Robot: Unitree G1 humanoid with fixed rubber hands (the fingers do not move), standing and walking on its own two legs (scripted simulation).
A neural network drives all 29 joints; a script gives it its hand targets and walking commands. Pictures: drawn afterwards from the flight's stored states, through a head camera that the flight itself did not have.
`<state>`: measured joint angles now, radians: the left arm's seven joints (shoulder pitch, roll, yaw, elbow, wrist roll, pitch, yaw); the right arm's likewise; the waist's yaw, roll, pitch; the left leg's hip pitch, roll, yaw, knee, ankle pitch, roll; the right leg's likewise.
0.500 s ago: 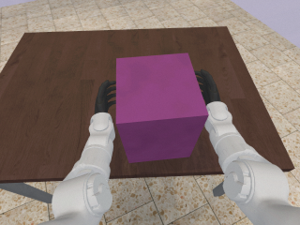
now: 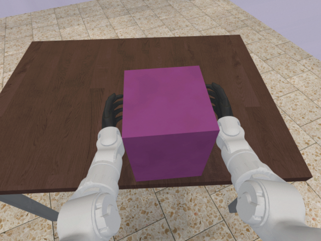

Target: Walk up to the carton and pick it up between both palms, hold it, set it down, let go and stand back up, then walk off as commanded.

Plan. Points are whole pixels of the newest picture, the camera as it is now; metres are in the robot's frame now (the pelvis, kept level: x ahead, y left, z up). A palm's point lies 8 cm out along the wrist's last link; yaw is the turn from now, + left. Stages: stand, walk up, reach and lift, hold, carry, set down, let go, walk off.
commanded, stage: reach and lift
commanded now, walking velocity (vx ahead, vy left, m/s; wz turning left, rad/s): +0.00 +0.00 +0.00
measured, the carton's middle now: (165, 127) +0.44 +0.02 +0.00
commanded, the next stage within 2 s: none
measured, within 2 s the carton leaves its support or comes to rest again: leaves its support in 0.12 s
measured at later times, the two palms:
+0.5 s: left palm (96, 127) +0.37 +0.17 +0.11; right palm (230, 112) +0.39 -0.11 +0.14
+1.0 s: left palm (85, 108) +0.38 +0.19 +0.16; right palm (228, 100) +0.39 -0.10 +0.17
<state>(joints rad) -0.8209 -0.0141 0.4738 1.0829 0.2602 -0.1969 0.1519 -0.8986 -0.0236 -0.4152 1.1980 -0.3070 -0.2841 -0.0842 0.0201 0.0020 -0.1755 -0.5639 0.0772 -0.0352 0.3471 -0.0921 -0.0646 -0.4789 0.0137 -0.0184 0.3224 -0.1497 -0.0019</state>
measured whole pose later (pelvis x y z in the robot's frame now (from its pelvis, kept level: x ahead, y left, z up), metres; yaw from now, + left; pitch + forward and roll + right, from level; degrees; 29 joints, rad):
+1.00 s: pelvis -0.02 +0.02 +0.01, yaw +1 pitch +3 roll -2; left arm -0.84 -0.01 0.38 0.84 0.26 0.30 0.12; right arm -0.88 -0.01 -0.39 1.05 -0.12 0.07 -0.08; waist 0.00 -0.04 -0.16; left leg -0.30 0.06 -0.04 0.34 -0.10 -0.05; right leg -0.18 0.00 -0.02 0.24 -0.12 0.02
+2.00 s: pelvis -0.03 +0.02 +0.01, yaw +1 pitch -2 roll -2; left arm -0.82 -0.01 0.34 0.60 0.30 0.54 0.08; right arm -0.88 0.00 -0.30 0.92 0.03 0.22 -0.12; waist -0.03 -0.06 -0.13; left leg -0.22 0.05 -0.04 0.35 -0.10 -0.04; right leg -0.10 -0.02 -0.02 0.25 -0.12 0.03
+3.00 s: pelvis -0.03 +0.02 +0.01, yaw +1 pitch -2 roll -2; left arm -0.82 0.00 0.30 0.39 0.29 0.72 0.06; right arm -0.88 -0.02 -0.23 0.72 0.15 0.39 -0.17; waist -0.04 -0.05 -0.12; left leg -0.22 0.05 -0.04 0.35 -0.10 -0.04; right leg -0.09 -0.02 -0.02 0.25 -0.12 0.03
